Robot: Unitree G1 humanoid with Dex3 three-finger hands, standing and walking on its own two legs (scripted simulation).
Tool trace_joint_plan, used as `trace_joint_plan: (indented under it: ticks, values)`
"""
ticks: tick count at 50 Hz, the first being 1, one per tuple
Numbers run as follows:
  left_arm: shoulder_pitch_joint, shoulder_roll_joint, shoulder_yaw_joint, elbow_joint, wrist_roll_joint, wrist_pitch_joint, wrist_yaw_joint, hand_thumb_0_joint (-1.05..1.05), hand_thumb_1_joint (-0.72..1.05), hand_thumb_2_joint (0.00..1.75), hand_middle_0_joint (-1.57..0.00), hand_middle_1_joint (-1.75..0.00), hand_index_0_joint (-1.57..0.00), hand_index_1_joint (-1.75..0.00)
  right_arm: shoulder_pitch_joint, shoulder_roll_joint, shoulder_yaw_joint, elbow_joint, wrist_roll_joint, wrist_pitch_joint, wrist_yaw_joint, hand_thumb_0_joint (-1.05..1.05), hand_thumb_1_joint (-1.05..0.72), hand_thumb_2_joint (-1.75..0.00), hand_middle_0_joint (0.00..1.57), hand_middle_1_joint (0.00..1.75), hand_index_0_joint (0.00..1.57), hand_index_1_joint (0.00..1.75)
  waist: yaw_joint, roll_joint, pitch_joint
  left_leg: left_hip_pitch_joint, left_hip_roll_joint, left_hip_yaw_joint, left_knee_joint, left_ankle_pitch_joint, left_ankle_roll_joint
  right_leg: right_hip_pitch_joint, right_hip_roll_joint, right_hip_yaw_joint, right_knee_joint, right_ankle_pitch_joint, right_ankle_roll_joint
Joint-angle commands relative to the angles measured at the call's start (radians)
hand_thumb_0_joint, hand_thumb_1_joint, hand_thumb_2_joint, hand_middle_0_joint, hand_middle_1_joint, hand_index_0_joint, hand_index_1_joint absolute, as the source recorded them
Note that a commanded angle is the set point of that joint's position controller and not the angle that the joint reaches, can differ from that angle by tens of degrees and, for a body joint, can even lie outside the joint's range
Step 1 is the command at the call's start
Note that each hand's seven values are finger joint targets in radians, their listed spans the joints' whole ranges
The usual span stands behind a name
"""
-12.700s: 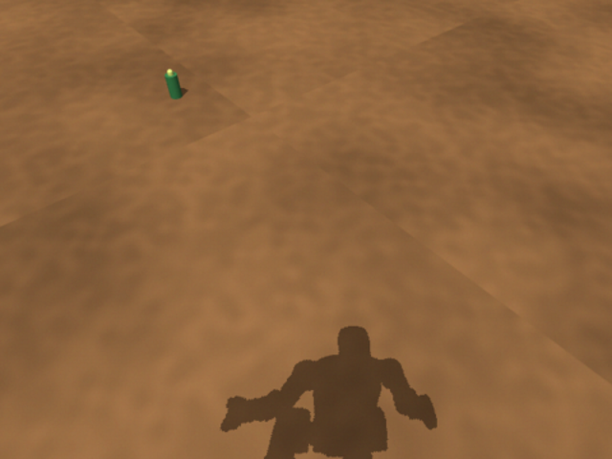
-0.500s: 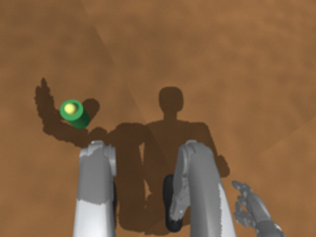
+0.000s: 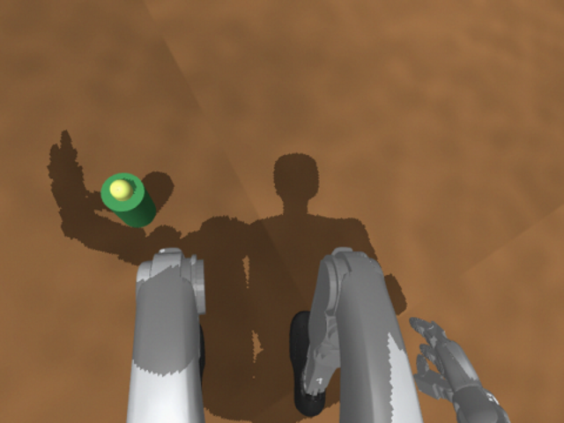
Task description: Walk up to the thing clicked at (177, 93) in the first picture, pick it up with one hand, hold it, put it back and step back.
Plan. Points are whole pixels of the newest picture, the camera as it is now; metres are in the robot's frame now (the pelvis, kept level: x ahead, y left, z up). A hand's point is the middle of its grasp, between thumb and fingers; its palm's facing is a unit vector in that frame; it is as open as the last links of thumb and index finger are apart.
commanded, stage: approach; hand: left
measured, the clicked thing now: (129, 200) +0.44 +0.26 -0.29
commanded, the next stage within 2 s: close in in 0.60 s
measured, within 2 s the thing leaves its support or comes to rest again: neither
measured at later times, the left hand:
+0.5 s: hand (5, 213) +0.37 +0.39 -0.14, palm faces +0.25 -0.97 +0.04, open 17.7 cm
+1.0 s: hand (100, 218) +0.39 +0.30 -0.26, palm faces +0.28 -0.96 +0.06, open 17.6 cm
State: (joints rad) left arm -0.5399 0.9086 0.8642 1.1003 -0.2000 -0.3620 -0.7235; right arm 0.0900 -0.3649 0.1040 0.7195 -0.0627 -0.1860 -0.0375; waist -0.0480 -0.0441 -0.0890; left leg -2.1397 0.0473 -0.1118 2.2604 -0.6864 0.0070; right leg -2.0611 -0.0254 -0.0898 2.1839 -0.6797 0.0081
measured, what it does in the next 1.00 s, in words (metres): lowers itself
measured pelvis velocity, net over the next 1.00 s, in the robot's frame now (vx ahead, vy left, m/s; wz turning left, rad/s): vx -0.02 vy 0.01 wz -0.14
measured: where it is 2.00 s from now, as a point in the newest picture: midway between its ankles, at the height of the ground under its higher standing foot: (249, 385)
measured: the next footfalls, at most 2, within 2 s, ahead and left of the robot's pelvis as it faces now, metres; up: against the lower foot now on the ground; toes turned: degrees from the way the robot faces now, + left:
none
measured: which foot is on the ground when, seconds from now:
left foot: down 0.00-1.00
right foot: down 0.00-1.00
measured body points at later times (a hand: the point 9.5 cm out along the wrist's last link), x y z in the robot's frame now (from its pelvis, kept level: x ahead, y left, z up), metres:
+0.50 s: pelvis -0.01 +0.00 -0.06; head +0.22 +0.11 +0.31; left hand +0.35 +0.44 -0.14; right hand +0.18 -0.27 -0.13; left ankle +0.08 +0.12 -0.35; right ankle +0.10 -0.12 -0.35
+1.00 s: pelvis -0.02 +0.01 -0.10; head +0.21 +0.17 +0.25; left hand +0.37 +0.35 -0.26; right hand +0.17 -0.24 -0.14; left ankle +0.08 +0.12 -0.35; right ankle +0.10 -0.12 -0.35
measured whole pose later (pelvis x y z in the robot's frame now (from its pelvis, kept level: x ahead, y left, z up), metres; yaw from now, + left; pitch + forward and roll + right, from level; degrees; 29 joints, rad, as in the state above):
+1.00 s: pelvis -0.02 +0.01 -0.10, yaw -8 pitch +13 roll -15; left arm -0.56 0.79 0.70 1.39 -0.19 -1.02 -0.33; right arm -0.19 -0.36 0.44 0.60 -0.32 -0.09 0.08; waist -0.17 -0.27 0.25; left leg -2.21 0.04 -0.33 2.66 -0.72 0.00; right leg -2.06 0.04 -0.24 2.44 -0.63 0.05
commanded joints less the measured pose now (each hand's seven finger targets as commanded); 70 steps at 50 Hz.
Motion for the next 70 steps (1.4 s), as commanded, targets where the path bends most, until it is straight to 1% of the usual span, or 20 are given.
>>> trace_joint_plan:
  ticks: [1,3,7,8,13,15,23,27,33,36,37,40,43,48,52,53,56,58,61,70]
  values:
    - [-0.180,0.437,0.067,-0.196,-0.034,-0.071,0.001,0.00,-0.61,0.06,-0.04,-0.07,-0.05,-0.06,0.138,-0.246,-0.082,-0.035,0.012,-0.017,-0.015,0.00,-0.89,-0.90,0.20,0.30,0.20,0.30,0.034,0.293,-0.577,0.510,-0.007,0.007,-0.328,0.119,0.007,0.203,0.035,-0.030,-0.176,0.100,-0.054]
    - [-0.168,0.442,0.076,-0.184,-0.035,-0.073,-0.001,0.00,-0.61,0.05,-0.08,-0.09,-0.06,-0.11,0.140,-0.248,-0.079,-0.033,0.009,-0.013,-0.015,0.00,-0.92,-0.91,0.20,0.30,0.20,0.30,0.034,0.286,-0.598,0.516,-0.011,0.011,-0.312,0.149,0.007,0.220,0.033,-0.029,-0.176,0.116,-0.053]
    - [-0.117,0.335,0.036,-0.102,-0.061,-0.085,-0.017,0.00,-0.61,0.00,-0.07,-0.07,-0.08,-0.06,0.121,-0.247,-0.073,-0.044,0.009,-0.014,-0.008,0.00,-0.91,-0.90,0.20,0.30,0.20,0.30,0.013,0.251,-0.531,0.475,-0.011,0.004,-0.297,0.127,0.007,0.183,0.035,-0.039,-0.168,0.099,-0.051]
    - [-0.130,0.341,0.047,-0.097,-0.073,-0.099,-0.020,0.00,-0.61,0.00,-0.08,-0.07,-0.08,-0.07,0.115,-0.247,-0.070,-0.045,0.008,-0.017,-0.005,0.00,-0.91,-0.90,0.20,0.30,0.20,0.30,0.013,0.222,-0.520,0.449,-0.010,0.010,-0.275,0.123,0.011,0.183,0.038,-0.036,-0.167,0.095,-0.050]
    - [-0.153,0.263,0.017,0.018,-0.121,-0.227,-0.026,0.00,-0.61,0.00,-0.07,-0.08,-0.08,-0.07,0.061,-0.246,-0.037,-0.069,-0.010,-0.038,0.006,0.00,-0.91,-0.90,0.20,0.30,0.20,0.30,-0.037,0.109,-0.441,0.310,-0.014,0.021,-0.178,0.081,0.024,0.193,0.052,-0.049,-0.150,0.067,-0.038]
    - [-0.204,0.287,0.013,0.016,-0.126,-0.284,-0.022,0.00,-0.61,0.01,-0.07,-0.08,-0.07,-0.08,0.039,-0.251,-0.020,-0.076,-0.026,-0.044,0.008,0.00,-0.90,-0.90,0.20,0.30,0.20,0.30,-0.044,0.113,-0.435,0.285,-0.010,0.025,-0.149,0.061,0.022,0.208,0.058,-0.052,-0.137,0.054,-0.036]
    - [-0.179,0.338,0.004,0.053,-0.095,-0.430,0.017,0.00,-0.61,0.03,-0.06,-0.09,-0.07,-0.08,-0.030,-0.292,0.039,-0.083,-0.089,-0.019,0.029,0.00,-0.90,-0.90,0.20,0.30,0.20,0.30,-0.035,0.270,-0.471,0.373,0.011,0.005,-0.090,0.101,-0.006,0.195,0.070,-0.085,-0.042,0.095,-0.043]
    - [-0.181,0.389,0.038,0.025,-0.087,-0.495,0.051,0.00,-0.61,0.05,-0.07,-0.11,-0.07,-0.11,-0.077,-0.310,0.076,-0.086,-0.124,0.010,0.038,0.00,-0.90,-0.90,0.20,0.30,0.20,0.30,-0.035,0.363,-0.493,0.436,0.023,-0.020,-0.065,0.157,-0.022,0.203,0.076,-0.111,0.014,0.143,-0.043]
    - [-0.150,0.257,-0.052,0.085,-0.089,-0.573,0.086,0.00,-0.61,0.06,-0.06,-0.12,-0.07,-0.11,-0.154,-0.330,0.123,-0.088,-0.166,0.043,0.046,0.00,-0.91,-0.90,0.20,0.30,0.20,0.30,-0.099,0.396,-0.405,0.465,0.036,-0.071,-0.024,0.205,-0.039,0.145,0.085,-0.157,0.064,0.173,-0.043]
    - [-0.165,0.138,-0.128,0.148,-0.099,-0.607,0.121,0.00,-0.61,0.06,-0.05,-0.13,-0.08,-0.10,-0.179,-0.329,0.147,-0.095,-0.181,0.050,0.054,0.00,-0.91,-0.90,0.20,0.30,0.20,0.30,-0.148,0.342,-0.340,0.426,0.039,-0.092,0.002,0.180,-0.038,0.145,0.090,-0.180,0.070,0.174,-0.037]
    - [-0.172,0.130,-0.136,0.158,-0.100,-0.621,0.139,0.00,-0.61,0.06,-0.05,-0.14,-0.09,-0.11,-0.182,-0.335,0.158,-0.100,-0.187,0.054,0.058,0.00,-0.91,-0.90,0.20,0.30,0.20,0.30,-0.164,0.321,-0.330,0.416,0.039,-0.102,0.008,0.170,-0.038,0.153,0.092,-0.192,0.072,0.174,-0.034]
    - [-0.172,0.163,-0.126,0.183,-0.081,-0.664,0.216,0.00,-0.61,0.08,-0.04,-0.13,-0.08,-0.10,-0.202,-0.340,0.182,-0.112,-0.202,0.066,0.070,0.00,-0.90,-0.90,0.20,0.30,0.20,0.30,-0.149,0.301,-0.299,0.373,0.038,-0.110,0.025,0.140,-0.036,0.172,0.096,-0.202,0.080,0.163,-0.030]
    - [-0.190,0.130,-0.143,0.182,-0.056,-0.710,0.304,0.00,-0.61,0.09,-0.03,-0.13,-0.07,-0.10,-0.219,-0.348,0.204,-0.121,-0.227,0.084,0.086,0.00,-0.90,-0.90,0.20,0.30,0.20,0.30,-0.160,0.341,-0.273,0.398,0.041,-0.131,0.019,0.154,-0.050,0.176,0.095,-0.220,0.100,0.180,-0.027]
    - [-0.204,0.200,-0.134,0.098,0.016,-0.767,0.432,0.00,-0.61,0.10,-0.04,-0.13,-0.07,-0.10,-0.219,-0.354,0.219,-0.125,-0.254,0.110,0.108,0.00,-0.90,-0.90,0.20,0.30,0.20,0.30,-0.161,0.394,-0.259,0.380,0.038,-0.121,0.031,0.129,-0.049,0.218,0.103,-0.226,0.091,0.187,-0.023]
    - [-0.152,0.129,-0.184,0.114,0.044,-0.775,0.473,0.00,-0.61,0.08,-0.04,-0.12,-0.08,-0.09,-0.230,-0.355,0.217,-0.140,-0.275,0.134,0.118,0.00,-0.90,-0.90,0.20,0.30,0.20,0.30,-0.188,0.401,-0.247,0.389,0.043,-0.126,0.035,0.163,-0.052,0.223,0.107,-0.235,0.093,0.218,-0.024]
    - [-0.168,0.103,-0.210,0.132,0.049,-0.772,0.480,0.00,-0.61,0.08,-0.04,-0.12,-0.08,-0.09,-0.239,-0.360,0.218,-0.149,-0.277,0.137,0.119,0.00,-0.90,-0.90,0.20,0.30,0.20,0.30,-0.213,0.391,-0.211,0.368,0.044,-0.138,0.029,0.145,-0.052,0.208,0.105,-0.242,0.094,0.212,-0.022]
    - [-0.153,0.034,-0.263,0.168,0.030,-0.763,0.495,0.00,-0.61,0.12,-0.08,-0.15,-0.12,-0.12,-0.253,-0.366,0.225,-0.172,-0.275,0.144,0.127,0.00,-0.90,-0.90,0.20,0.30,0.20,0.30,-0.234,0.324,-0.178,0.323,0.042,-0.153,0.031,0.087,-0.043,0.201,0.106,-0.254,0.081,0.188,-0.016]
    - [-0.136,0.019,-0.266,0.184,0.008,-0.759,0.509,0.00,-0.61,0.14,-0.08,-0.17,-0.12,-0.14,-0.250,-0.364,0.235,-0.183,-0.274,0.146,0.133,0.00,-0.90,-0.90,0.20,0.30,0.20,0.30,-0.230,0.271,-0.170,0.290,0.038,-0.159,0.039,0.058,-0.034,0.211,0.111,-0.257,0.071,0.172,-0.011]
    - [-0.173,0.033,-0.277,0.192,0.000,-0.773,0.527,0.00,-0.59,0.15,-0.08,-0.18,-0.12,-0.15,-0.256,-0.366,0.250,-0.195,-0.271,0.147,0.138,0.00,-0.90,-0.90,0.20,0.30,0.20,0.30,-0.248,0.240,-0.154,0.263,0.035,-0.171,0.045,0.005,-0.027,0.209,0.114,-0.268,0.066,0.136,-0.006]
    - [-0.193,0.153,-0.226,0.203,0.047,-0.839,0.619,0.00,-0.55,0.18,-0.07,-0.15,-0.09,-0.13,-0.271,-0.374,0.275,-0.203,-0.291,0.164,0.143,0.00,-0.90,-0.90,0.20,0.30,0.20,0.30,-0.227,0.302,-0.097,0.259,0.048,-0.171,0.042,-0.022,-0.030,0.215,0.123,-0.261,0.074,0.123,-0.012]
